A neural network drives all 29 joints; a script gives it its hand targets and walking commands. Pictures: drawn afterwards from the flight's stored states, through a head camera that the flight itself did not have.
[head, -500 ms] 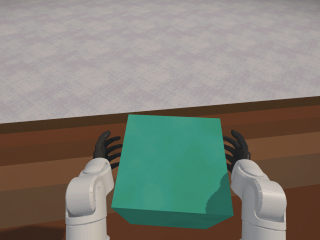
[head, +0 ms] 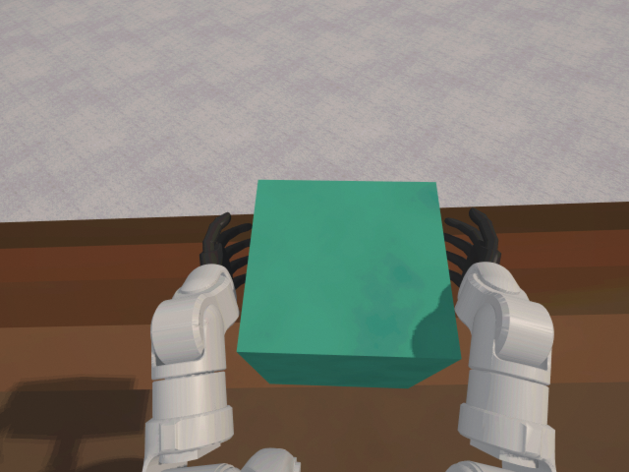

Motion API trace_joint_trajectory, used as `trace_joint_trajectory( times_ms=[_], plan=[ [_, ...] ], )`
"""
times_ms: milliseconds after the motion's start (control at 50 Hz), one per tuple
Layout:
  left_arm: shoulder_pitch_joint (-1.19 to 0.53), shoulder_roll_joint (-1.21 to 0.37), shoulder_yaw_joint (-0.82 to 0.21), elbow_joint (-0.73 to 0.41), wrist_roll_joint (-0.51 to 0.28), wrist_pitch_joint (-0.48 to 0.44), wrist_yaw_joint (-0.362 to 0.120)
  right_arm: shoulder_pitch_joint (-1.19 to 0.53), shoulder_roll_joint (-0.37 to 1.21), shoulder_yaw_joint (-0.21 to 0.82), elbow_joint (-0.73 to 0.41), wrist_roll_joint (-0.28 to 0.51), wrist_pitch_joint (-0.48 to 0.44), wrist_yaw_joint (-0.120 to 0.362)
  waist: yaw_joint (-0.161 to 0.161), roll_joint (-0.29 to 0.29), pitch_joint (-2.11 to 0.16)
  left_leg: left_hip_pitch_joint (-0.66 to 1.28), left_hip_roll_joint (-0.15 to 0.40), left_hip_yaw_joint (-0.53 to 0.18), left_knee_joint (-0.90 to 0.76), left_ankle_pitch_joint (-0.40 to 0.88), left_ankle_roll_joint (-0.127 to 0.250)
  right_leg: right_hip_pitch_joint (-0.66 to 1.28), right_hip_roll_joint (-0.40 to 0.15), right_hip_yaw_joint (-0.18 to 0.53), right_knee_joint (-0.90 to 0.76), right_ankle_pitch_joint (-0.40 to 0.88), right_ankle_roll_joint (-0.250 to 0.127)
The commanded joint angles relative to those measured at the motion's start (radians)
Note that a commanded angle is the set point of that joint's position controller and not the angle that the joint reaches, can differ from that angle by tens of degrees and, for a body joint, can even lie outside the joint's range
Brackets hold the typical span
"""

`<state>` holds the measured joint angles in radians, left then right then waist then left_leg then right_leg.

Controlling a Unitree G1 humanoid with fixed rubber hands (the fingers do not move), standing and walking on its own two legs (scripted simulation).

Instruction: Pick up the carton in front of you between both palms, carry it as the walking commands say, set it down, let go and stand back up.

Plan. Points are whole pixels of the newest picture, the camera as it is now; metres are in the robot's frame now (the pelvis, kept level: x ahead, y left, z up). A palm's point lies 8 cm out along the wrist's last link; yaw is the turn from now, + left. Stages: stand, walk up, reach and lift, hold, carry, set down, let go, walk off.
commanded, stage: carry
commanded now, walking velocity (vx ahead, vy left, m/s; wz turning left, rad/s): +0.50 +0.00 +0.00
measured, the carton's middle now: (341, 296) +0.35 +0.01 +0.00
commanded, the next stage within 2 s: none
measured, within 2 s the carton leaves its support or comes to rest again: neither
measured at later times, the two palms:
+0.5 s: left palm (271, 152) +0.68 +0.17 -0.06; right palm (431, 166) +0.65 -0.14 -0.05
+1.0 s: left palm (283, 123) +0.98 +0.20 -0.22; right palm (393, 118) +1.01 -0.11 -0.23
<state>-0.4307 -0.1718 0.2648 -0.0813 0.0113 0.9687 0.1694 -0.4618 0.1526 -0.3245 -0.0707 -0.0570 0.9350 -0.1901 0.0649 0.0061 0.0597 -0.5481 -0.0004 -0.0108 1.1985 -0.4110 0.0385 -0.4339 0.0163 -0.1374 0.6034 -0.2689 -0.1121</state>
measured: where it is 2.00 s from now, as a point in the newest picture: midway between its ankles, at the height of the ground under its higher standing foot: (339, 240)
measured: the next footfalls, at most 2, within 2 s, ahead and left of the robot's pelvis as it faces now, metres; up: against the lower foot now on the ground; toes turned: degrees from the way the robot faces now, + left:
left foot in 0.34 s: +0.37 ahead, +0.07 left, -0.12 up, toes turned +2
right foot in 0.76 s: +0.66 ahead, -0.02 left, -0.24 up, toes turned -1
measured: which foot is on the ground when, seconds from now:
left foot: up 0.00-0.32, down 0.34-0.78, up 0.80-1.00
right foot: down 0.00-0.36, up 0.38-0.74, down 0.76-1.00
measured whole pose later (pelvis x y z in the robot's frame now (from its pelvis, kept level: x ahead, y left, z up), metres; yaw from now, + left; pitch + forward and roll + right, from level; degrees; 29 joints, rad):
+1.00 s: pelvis +0.67 +0.03 -0.28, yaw -1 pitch +4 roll -1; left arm -0.35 -0.15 0.19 0.05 -0.02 0.85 0.22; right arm -0.34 0.14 -0.33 0.06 -0.05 0.78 -0.19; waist 0.13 -0.01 0.00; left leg -0.72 0.03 -0.07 1.08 -0.17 0.03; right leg -0.40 0.11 -0.06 0.88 -0.55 -0.13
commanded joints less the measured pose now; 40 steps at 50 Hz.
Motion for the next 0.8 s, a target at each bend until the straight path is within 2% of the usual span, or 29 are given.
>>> trace_joint_trajectory(
  times_ms=[0, 80, 100, 140, 200, 220, 240, 280, 300, 320, 340, 360, 380, 400, 420, 440, 460, 480, 520, 540, 560, 600, 660, 680, 700, 720, 740, 760, 780],
  plan=[
    [-0.615, -0.75, -0.697, -0.207, -0.205, -0.06, -0.008, -0.483, 0.769, 0.66, -0.087, 0.152, -0.011, 0.007, 0.001, -0.105, -0.55, -0.168, 0.024, -0.007, -0.161, -0.024, -0.007, 0.576, -0.266, 0.344, -0.101, 0.512, -0.146],
    [-0.534, -0.66, -0.695, -0.227, -0.194, -0.063, 0.005, -0.42, 0.695, 0.67, -0.115, 0.154, -0.013, -0.004, 0.007, -0.128, -0.557, -0.201, 0.02, 0.05, -0.151, 0.221, 0.009, 0.586, -0.259, 0.258, 0.0, 0.767, -0.134],
    [-0.517, -0.642, -0.688, -0.227, -0.188, -0.057, 0.008, -0.429, 0.678, 0.676, -0.113, 0.155, -0.01, -0.006, 0.051, -0.104, -0.526, -0.341, 0.023, 0.032, -0.255, 0.362, 0.007, 0.705, -0.187, 0.237, 0.045, 0.647, -0.094],
    [-0.485, -0.607, -0.664, -0.188, -0.165, -0.044, 0.017, -0.406, 0.644, 0.66, -0.091, 0.149, 0.003, -0.006, 0.09, -0.102, -0.485, -0.388, 0.011, 0.051, -0.373, 0.488, 0.008, 0.736, -0.174, 0.271, 0.096, 0.606, -0.099],
    [-0.507, -0.594, -0.655, -0.137, -0.152, -0.023, 0.026, -0.376, 0.601, 0.597, -0.042, 0.117, 0.028, -0.007, 0.05, -0.036, -0.358, 0.068, -0.027, 0.12, -0.739, 0.864, -0.001, 0.287, -0.095, 0.144, 0.074, 0.203, -0.055],
    [-0.517, -0.59, -0.647, -0.104, -0.145, -0.014, 0.029, -0.389, 0.589, 0.577, -0.027, 0.103, 0.038, -0.008, 0.033, -0.087, -0.334, 0.168, -0.021, 0.116, -0.721, 0.901, 0.004, 0.193, -0.109, 0.149, 0.092, 0.126, -0.052],
    [-0.514, -0.588, -0.632, -0.066, -0.134, -0.007, 0.032, -0.384, 0.574, 0.557, -0.005, 0.091, 0.048, -0.01, -0.036, -0.146, -0.376, 0.314, -0.01, 0.131, -0.56, 0.963, 0.025, 0.11, -0.139, 0.125, 0.183, 0.18, -0.034],
    [-0.508, -0.597, -0.601, 0.001, -0.112, 0.011, 0.042, -0.399, 0.538, 0.537, 0.026, 0.089, 0.06, -0.015, -0.155, -0.086, -0.42, 0.48, -0.036, 0.167, -0.614, 0.766, 0.041, 0.132, -0.115, 0.059, 0.476, 0.45, 0.01],
    [-0.539, -0.589, -0.573, 0.024, -0.102, 0.017, 0.051, -0.416, 0.53, 0.528, 0.041, 0.089, 0.065, -0.014, -0.25, 0.004, -0.431, 0.586, -0.016, 0.182, -0.705, 0.71, 0.063, 0.092, -0.085, 0.01, 0.808, 0.495, 0.034],
    [-0.564, -0.582, -0.546, 0.041, -0.081, 0.027, 0.06, -0.401, 0.529, 0.51, 0.089, 0.086, 0.072, -0.014, -0.268, 0.221, -0.338, 0.637, 0.072, 0.075, -0.725, 0.759, 0.072, -0.118, 0.039, 0.009, 1.143, -0.151, 0.046],
    [-0.571, -0.55, -0.515, 0.06, -0.069, 0.041, 0.067, -0.421, 0.525, 0.505, 0.14, 0.107, 0.074, -0.025, -0.152, 0.3, -0.318, 0.714, 0.183, -0.179, -0.54, 1.149, 0.128, -0.353, 0.094, 0.095, 1.194, -0.388, 0.049],
    [-0.539, -0.539, -0.472, 0.091, -0.053, 0.043, 0.079, -0.469, 0.546, 0.532, 0.137, 0.133, 0.075, -0.035, -0.117, 0.195, -0.376, 0.733, 0.301, -0.411, -0.654, 0.886, 0.205, -0.433, 0.054, 0.169, 1.096, -0.285, 0.052],
    [-0.564, -0.543, -0.44, 0.104, -0.038, 0.038, 0.086, -0.545, 0.608, 0.57, 0.12, 0.169, 0.068, -0.032, -0.123, 0.07, -0.357, 0.635, 0.343, -0.49, -0.684, 0.628, 0.264, -0.434, 0.004, 0.185, 1.047, -0.27, 0.058],
    [-0.582, -0.58, -0.419, 0.125, -0.037, 0.032, 0.083, -0.599, 0.666, 0.601, 0.106, 0.206, 0.06, -0.022, -0.122, 0.009, -0.357, 0.563, 0.329, -0.535, -0.668, 0.539, 0.259, -0.419, -0.031, 0.191, 0.992, -0.284, 0.066],
    [-0.592, -0.621, -0.411, 0.136, -0.043, 0.018, 0.077, -0.643, 0.714, 0.628, 0.089, 0.233, 0.05, -0.013, -0.103, -0.054, -0.348, 0.546, 0.297, -0.473, -0.594, 0.632, 0.215, -0.458, -0.054, 0.222, 0.864, -0.167, 0.064],
    [-0.594, -0.659, -0.407, 0.149, -0.041, 0.001, 0.068, -0.681, 0.761, 0.642, 0.076, 0.254, 0.034, -0.004, -0.099, 0.02, -0.396, 0.515, 0.307, -0.474, -0.601, 0.562, 0.208, -0.426, -0.055, 0.215, 0.828, -0.156, 0.066],
    [-0.627, -0.696, -0.42, 0.144, -0.051, -0.023, 0.057, -0.703, 0.808, 0.659, 0.077, 0.271, 0.015, 0.009, -0.092, -0.008, -0.376, 0.417, 0.282, -0.411, -0.655, 0.515, 0.201, -0.365, -0.061, 0.211, 0.69, -0.086, 0.085],
    [-0.658, -0.732, -0.447, 0.127, -0.067, -0.043, 0.047, -0.723, 0.844, 0.673, 0.067, 0.283, -0.007, 0.02, -0.109, 0.025, -0.372, 0.381, 0.26, -0.396, -0.665, 0.511, 0.209, -0.326, -0.055, 0.189, 0.569, -0.078, 0.087],
    [-0.664, -0.779, -0.501, 0.106, -0.087, -0.085, 0.03, -0.692, 0.878, 0.681, 0.078, 0.28, -0.042, 0.034, -0.121, 0.1, -0.437, 0.438, 0.235, -0.305, -0.586, 0.688, 0.185, -0.292, -0.046, 0.141, 0.603, 0.114, 0.061],
    [-0.647, -0.786, -0.519, 0.096, -0.091, -0.105, 0.024, -0.647, 0.885, 0.69, 0.082, 0.273, -0.058, 0.039, -0.122, 0.094, -0.469, 0.496, 0.217, -0.269, -0.55, 0.733, 0.165, -0.332, -0.045, 0.13, 0.585, 0.128, 0.048],
    [-0.637, -0.787, -0.536, 0.085, -0.083, -0.124, 0.021, -0.624, 0.879, 0.697, 0.075, 0.262, -0.075, 0.04, -0.156, 0.016, -0.454, 0.571, 0.112, -0.194, -0.446, 0.586, 0.124, -0.414, -0.046, 0.145, 0.394, 0.319, 0.044],
    [-0.584, -0.779, -0.558, 0.073, -0.08, -0.153, 0.019, -0.544, 0.859, 0.707, 0.071, 0.245, -0.104, 0.04, -0.185, -0.002, -0.454, 0.578, 0.047, -0.112, -0.391, 0.578, 0.112, -0.333, 0.003, 0.066, 0.156, 0.527, 0.054],
    [-0.511, -0.744, -0.583, 0.031, -0.074, -0.179, 0.019, -0.46, 0.831, 0.719, 0.065, 0.23, -0.137, 0.033, -0.207, 0.06, -0.406, 0.432, -0.002, -0.052, -0.329, 0.511, 0.126, -0.046, 0.064, -0.024, -0.096, 0.649, 0.063],
    [-0.506, -0.726, -0.588, 0.015, -0.079, -0.182, 0.02, -0.437, 0.811, 0.723, 0.068, 0.227, -0.143, 0.03, -0.191, 0.094, -0.395, 0.398, 0.003, -0.042, -0.289, 0.476, 0.124, 0.026, 0.06, -0.021, -0.121, 0.667, 0.052],
    [-0.496, -0.695, -0.581, -0.005, -0.077, -0.184, 0.025, -0.421, 0.794, 0.725, 0.062, 0.224, -0.147, 0.025, -0.123, 0.13, -0.462, 0.343, 0.038, -0.017, -0.163, 0.597, 0.099, 0.193, 0.07, -0.045, 0.013, 0.727, 0.029],
    [-0.473, -0.669, -0.58, -0.014, -0.073, -0.183, 0.029, -0.391, 0.775, 0.724, 0.06, 0.213, -0.146, 0.017, -0.022, 0.104, -0.493, 0.285, 0.065, 0.003, -0.01, 0.745, 0.066, 0.322, 0.049, -0.014, -0.023, 0.619, -0.001],
    [-0.428, -0.638, -0.572, -0.008, -0.066, -0.179, 0.033, -0.4, 0.751, 0.715, 0.047, 0.197, -0.141, 0.01, 0.105, -0.04, -0.508, 0.164, 0.026, 0.062, 0.301, 0.737, 0.012, 0.495, 0.016, 0.022, -0.098, 0.564, -0.051],
    [-0.392, -0.608, -0.57, 0.011, -0.056, -0.171, 0.039, -0.393, 0.721, 0.699, 0.047, 0.17, -0.134, 0.0, 0.11, -0.245, -0.442, -0.102, -0.089, 0.113, 0.589, -0.107, -0.023, 0.618, -0.126, 0.174, -0.02, 0.837, -0.093],
    [-0.378, -0.593, -0.578, 0.047, -0.08, -0.166, 0.049, -0.36, 0.673, 0.659, 0.058, 0.159, -0.118, -0.007, 0.05, -0.238, -0.534, -0.317, -0.105, -0.023, 0.576, -0.261, -0.04, 0.816, -0.28, 0.566, 0.051, 0.794, -0.232]
  ],
)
